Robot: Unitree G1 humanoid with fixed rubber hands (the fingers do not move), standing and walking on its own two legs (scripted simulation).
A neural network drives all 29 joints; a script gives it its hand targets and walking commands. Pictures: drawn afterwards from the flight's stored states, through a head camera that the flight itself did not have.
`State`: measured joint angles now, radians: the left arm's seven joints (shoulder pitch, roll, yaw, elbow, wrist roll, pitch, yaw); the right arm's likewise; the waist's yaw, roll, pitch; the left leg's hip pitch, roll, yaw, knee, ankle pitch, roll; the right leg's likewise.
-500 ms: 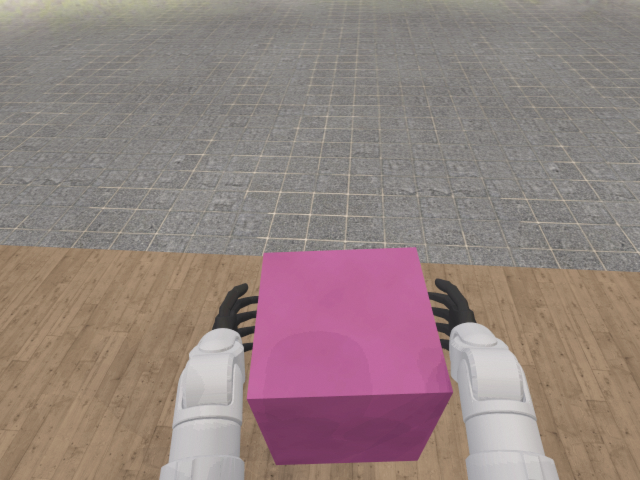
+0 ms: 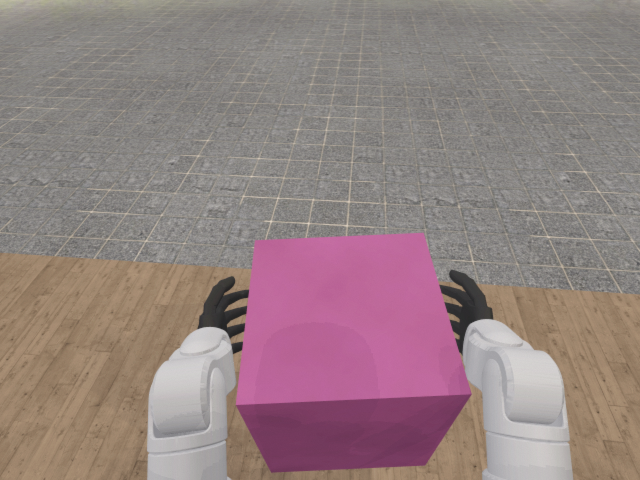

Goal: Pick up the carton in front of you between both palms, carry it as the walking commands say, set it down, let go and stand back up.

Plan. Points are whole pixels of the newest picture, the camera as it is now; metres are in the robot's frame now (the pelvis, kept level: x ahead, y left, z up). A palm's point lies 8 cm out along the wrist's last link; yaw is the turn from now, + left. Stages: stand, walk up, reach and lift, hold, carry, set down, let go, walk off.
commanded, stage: carry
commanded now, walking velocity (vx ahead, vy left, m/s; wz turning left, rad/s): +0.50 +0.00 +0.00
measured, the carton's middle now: (343, 358) +0.28 +0.00 +0.02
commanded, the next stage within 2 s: none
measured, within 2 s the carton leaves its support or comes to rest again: neither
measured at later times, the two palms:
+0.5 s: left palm (280, 195) +0.54 +0.10 +0.08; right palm (457, 191) +0.55 -0.20 +0.08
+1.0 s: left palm (285, 102) +0.90 +0.12 +0.08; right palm (414, 103) +0.88 -0.18 +0.09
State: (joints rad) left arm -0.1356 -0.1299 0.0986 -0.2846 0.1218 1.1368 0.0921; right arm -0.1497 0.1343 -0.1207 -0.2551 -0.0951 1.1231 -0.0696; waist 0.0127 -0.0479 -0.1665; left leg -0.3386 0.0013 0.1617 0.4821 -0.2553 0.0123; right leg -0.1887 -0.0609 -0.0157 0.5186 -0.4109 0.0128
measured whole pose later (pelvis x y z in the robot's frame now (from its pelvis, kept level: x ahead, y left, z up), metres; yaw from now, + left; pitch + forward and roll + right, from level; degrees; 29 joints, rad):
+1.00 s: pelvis +0.60 -0.01 +0.01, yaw -2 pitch +4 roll +0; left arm -0.24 -0.13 0.15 -0.32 0.11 1.19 0.09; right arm -0.22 0.14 -0.14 -0.31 -0.09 1.17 -0.09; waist -0.03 -0.02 -0.02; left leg -0.30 0.02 0.25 0.46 -0.24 0.09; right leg -0.59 -0.09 -0.06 1.17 -0.31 -0.04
